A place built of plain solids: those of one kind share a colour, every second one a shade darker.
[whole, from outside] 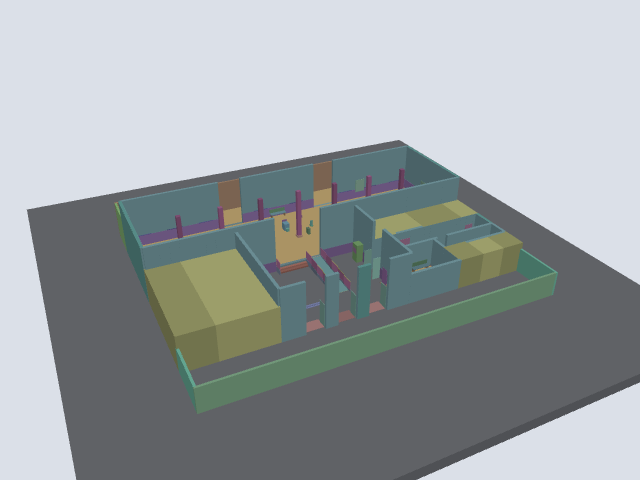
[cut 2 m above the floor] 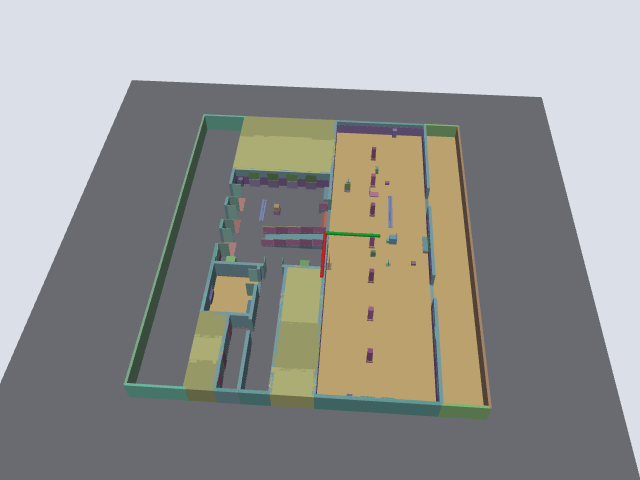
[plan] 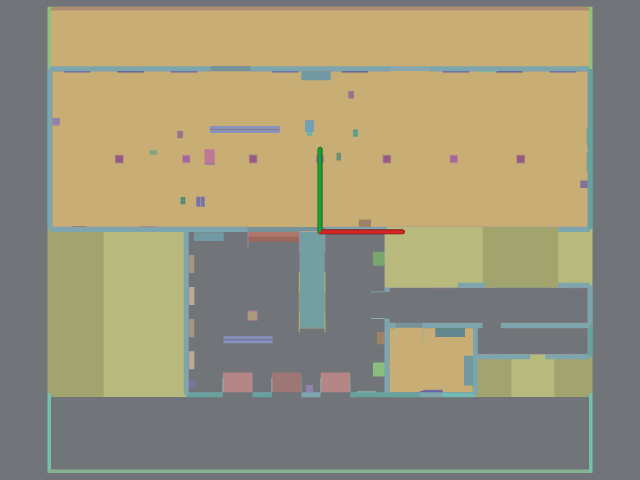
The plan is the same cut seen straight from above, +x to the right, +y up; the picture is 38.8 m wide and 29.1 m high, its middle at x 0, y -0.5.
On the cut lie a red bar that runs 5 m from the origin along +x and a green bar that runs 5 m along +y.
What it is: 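A town's railway station building on one floor; halls 5.2 m high, rooms 3.1 m; gate cabinets 0.30 x 1.5 x 1.02 m, walkways 0.55 and 0.95 m; doors 0.9 to 1.8 m; benches 1.8 x 0.55 x 0.45 m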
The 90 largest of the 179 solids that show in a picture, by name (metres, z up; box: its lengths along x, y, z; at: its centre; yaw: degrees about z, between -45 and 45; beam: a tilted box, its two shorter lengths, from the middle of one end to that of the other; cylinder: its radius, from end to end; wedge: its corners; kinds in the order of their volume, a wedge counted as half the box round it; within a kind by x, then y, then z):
{
 "mass_1": {"box": [3.41, 10.31, 3.59], "at": [-14.81, -4.87, 1.75]},
 "mass_2": {"box": [5.41, 10.31, 3.59], "at": [-10.68, -4.87, 1.75]},
 "mass_3": {"box": [6.24, 3.66, 3.11], "at": [7.04, -1.55, 1.5]},
 "mass_4": {"box": [2.6, 2.59, 3.11], "at": [10.58, -8.73, 1.5]},
 "mass_5": {"box": [4.57, 3.66, 3.11], "at": [12.16, -1.55, 1.5]},
 "mass_6": {"box": [2.6, 2.59, 3.11], "at": [12.9, -8.73, 1.5]},
 "mass_7": {"box": [2.6, 2.59, 3.11], "at": [15.22, -8.73, 1.5]},
 "mass_8": {"box": [2.35, 3.66, 3.11], "at": [15.34, -1.55, 1.5]},
 "ground_1": {"box": [32.47, 9.46, 0.5], "at": [0.0, 5.01, 0.23]},
 "ground_2": {"box": [33.05, 3.62, 0.5], "at": [0.0, 11.83, 0.23]},
 "ground_3": {"box": [5.09, 3.93, 0.5], "at": [6.74, -7.78, -0.1]},
 "wall_1": {"box": [0.3, 9.74, 5.73], "at": [-16.38, 5.01, 2.82]},
 "wall_2": {"box": [1.34, 0.3, 5.73], "at": [-15.71, 0.14, 2.82]},
 "wall_3": {"box": [0.9, 0.3, 5.73], "at": [-14.59, 0.14, 2.82]},
 "wall_4": {"box": [0.89, 0.3, 5.73], "at": [-13.69, 0.14, 2.82]},
 "wall_5": {"box": [2.31, 0.3, 5.73], "at": [-12.09, 0.14, 2.82]},
 "wall_6": {"box": [9.77, 0.3, 5.73], "at": [-11.49, 9.88, 2.82]},
 "wall_7": {"box": [0.9, 0.3, 5.73], "at": [-10.49, 0.14, 2.82]},
 "wall_8": {"box": [1.92, 0.3, 5.73], "at": [-9.08, 0.14, 2.82]},
 "wall_9": {"box": [0.3, 10.03, 5.25], "at": [-8.11, -4.87, 2.58]},
 "wall_10": {"box": [2.22, 0.3, 5.25], "at": [-7.0, -9.88, 2.58]},
 "wall_11": {"box": [3.72, 0.3, 5.73], "at": [-6.25, 0.14, 2.82]},
 "wall_12": {"box": [1.17, 0.3, 5.25], "at": [-3.51, -9.88, 2.58]},
 "wall_13": {"box": [1.17, 0.3, 5.25], "at": [-0.55, -9.88, 2.58]},
 "wall_14": {"box": [8.42, 0.3, 5.73], "at": [0.0, 9.88, 2.82]},
 "wall_15": {"box": [3.72, 0.3, 5.73], "at": [2.2, 0.14, 2.82]},
 "wall_16": {"box": [2.22, 0.3, 5.25], "at": [2.95, -9.88, 2.58]},
 "wall_17": {"box": [0.3, 4.21, 5.25], "at": [4.06, -7.78, 2.58]},
 "wall_18": {"box": [0.3, 0.4, 5.25], "at": [4.06, -5.48, 2.58]},
 "wall_19": {"box": [0.3, 0.4, 5.25], "at": [4.06, -3.44, 2.58]},
 "wall_20": {"box": [0.3, 3.38, 5.25], "at": [4.06, -1.55, 2.58]},
 "wall_21": {"box": [0.56, 0.3, 3.11], "at": [4.34, -5.68, 1.5]},
 "wall_22": {"box": [2.7, 0.3, 3.11], "at": [5.41, -3.24, 1.5]},
 "wall_23": {"box": [5.37, 0.3, 3.11], "at": [6.74, -9.88, 1.5]},
 "wall_24": {"box": [5.96, 0.3, 5.73], "at": [7.04, 0.14, 2.82]},
 "wall_25": {"box": [1.6, 0.3, 3.11], "at": [7.56, -3.24, 1.5]},
 "wall_26": {"box": [3.21, 0.3, 3.11], "at": [7.82, -5.68, 1.5]},
 "wall_27": {"box": [1.65, 0.3, 3.11], "at": [9.19, -3.24, 1.5]},
 "wall_28": {"box": [0.3, 2.31, 3.11], "at": [9.42, -8.73, 1.5]},
 "wall_29": {"box": [0.3, 1.9, 3.11], "at": [9.42, -6.63, 1.5]},
 "wall_30": {"box": [0.43, 0.3, 3.11], "at": [9.64, -5.68, 1.5]},
 "wall_31": {"box": [0.63, 0.3, 3.11], "at": [9.74, -7.58, 1.5]},
 "wall_32": {"box": [0.69, 0.3, 3.11], "at": [10.36, -3.24, 1.5]},
 "wall_33": {"box": [0.9, 0.3, 3.11], "at": [10.51, -7.58, 1.5]},
 "wall_34": {"box": [0.78, 0.3, 3.11], "at": [11.35, -7.58, 1.5]},
 "wall_35": {"box": [9.77, 0.3, 5.73], "at": [11.49, 9.88, 2.82]},
 "wall_36": {"box": [4.29, 0.3, 5.73], "at": [12.16, 0.14, 2.82]},
 "wall_37": {"box": [1.01, 0.3, 3.11], "at": [12.25, -7.58, 1.5]},
 "wall_38": {"box": [3.19, 0.3, 3.11], "at": [12.3, -3.24, 1.5]},
 "wall_39": {"box": [5.42, 0.3, 3.11], "at": [13.67, -5.68, 1.5]},
 "wall_40": {"box": [0.41, 0.3, 3.11], "at": [14.1, -3.24, 1.5]},
 "wall_41": {"box": [0.62, 0.3, 3.11], "at": [14.37, -7.58, 1.5]},
 "wall_42": {"box": [0.74, 0.3, 3.11], "at": [14.68, -3.24, 1.5]},
 "wall_43": {"box": [0.9, 0.3, 3.11], "at": [15.13, -7.58, 1.5]},
 "wall_44": {"box": [2.07, 0.3, 5.73], "at": [15.34, 0.14, 2.82]},
 "wall_45": {"box": [0.9, 0.3, 3.11], "at": [15.49, -3.24, 1.5]},
 "wall_46": {"box": [0.79, 0.3, 3.11], "at": [15.98, -7.58, 1.5]},
 "wall_47": {"box": [0.3, 1.9, 3.11], "at": [16.38, -6.63, 1.5]},
 "wall_48": {"box": [0.3, 2.44, 3.11], "at": [16.38, -4.46, 1.5]},
 "wall_49": {"box": [0.3, 9.74, 5.73], "at": [16.38, 5.01, 2.82]},
 "skin_1": {"box": [0.29, 9.72, 5.73], "at": [-16.39, 5.01, 2.82]},
 "skin_2": {"box": [2.2, 0.29, 5.25], "at": [-7.0, -9.88, 2.58]},
 "skin_3": {"box": [1.15, 0.29, 5.25], "at": [-3.51, -9.88, 2.58]},
 "skin_4": {"box": [1.15, 0.29, 5.25], "at": [-0.55, -9.88, 2.58]},
 "skin_5": {"box": [2.2, 0.29, 5.25], "at": [2.95, -9.88, 2.58]},
 "skin_6": {"box": [2.0, 0.29, 1.37], "at": [5.07, -9.88, 1.83]},
 "skin_7": {"box": [2.0, 0.29, 1.37], "at": [8.41, -9.88, 1.83]},
 "skin_8": {"box": [0.29, 1.88, 3.11], "at": [16.39, -6.63, 1.5]},
 "skin_9": {"box": [0.29, 2.42, 3.11], "at": [16.39, -4.46, 1.5]},
 "skin_10": {"box": [0.29, 9.72, 5.73], "at": [16.39, 5.01, 2.82]},
 "trains_wall_1": {"box": [33.05, 0.22, 3.93], "at": [0.0, 13.52, 1.92]},
 "street_wall_1": {"box": [33.05, 0.22, 2.45], "at": [0.0, -14.52, 1.18]},
 "trains_end_1": {"box": [0.22, 3.85, 3.93], "at": [-16.42, 11.71, 1.92]},
 "trains_end_2": {"box": [0.22, 3.85, 3.93], "at": [16.42, 11.71, 1.92]},
 "column_1": {"box": [0.42, 0.42, 4.98], "at": [-12.17, 4.41, 3.19]},
 "column_2": {"box": [0.42, 0.42, 4.98], "at": [-8.11, 4.41, 3.19]},
 "column_3": {"box": [0.42, 0.42, 4.98], "at": [-4.06, 4.41, 3.19]},
 "column_4": {"box": [0.42, 0.42, 4.98], "at": [0.0, 4.41, 3.19]},
 "column_5": {"box": [0.42, 0.42, 4.98], "at": [4.06, 4.41, 3.19]},
 "column_6": {"box": [0.42, 0.42, 4.98], "at": [8.11, 4.41, 3.19]},
 "column_7": {"box": [0.42, 0.42, 4.98], "at": [12.17, 4.41, 3.19]},
 "street_end_1": {"box": [0.22, 4.85, 2.45], "at": [-16.42, -12.21, 1.18]},
 "street_end_2": {"box": [0.22, 4.85, 2.45], "at": [16.42, -12.21, 1.18]},
 "ticketmachine_1": {"box": [0.7, 0.85, 1.95], "at": [3.56, -8.35, 0.93]},
 "ticketmachine_2": {"box": [0.7, 0.85, 1.95], "at": [3.56, -1.63, 0.93]},
 "ramp_1": {"wedge": [[-1.22, -5.81, -0.05], [-1.22, -5.81, 0.0], [-1.22, -0.01, -0.05], [-1.22, -0.01, 0.48], [0.28, -5.81, -0.05], [0.28, -5.81, 0.0], [0.28, -0.01, -0.05], [0.28, -0.01, 0.48]]},
 "sill_1": {"box": [2.4, 0.32, 0.53], "at": [-5.41, 9.88, 0.22]},
 "sill_2": {"box": [4.73, 0.32, 0.53], "at": [-2.03, 0.14, 0.22]},
 "sill_3": {"box": [2.4, 0.32, 0.53], "at": [5.41, 9.88, 0.22]},
 "flight_1": {"box": [3.05, 0.3, 0.37], "at": [-2.81, -0.16, 0.14]}
}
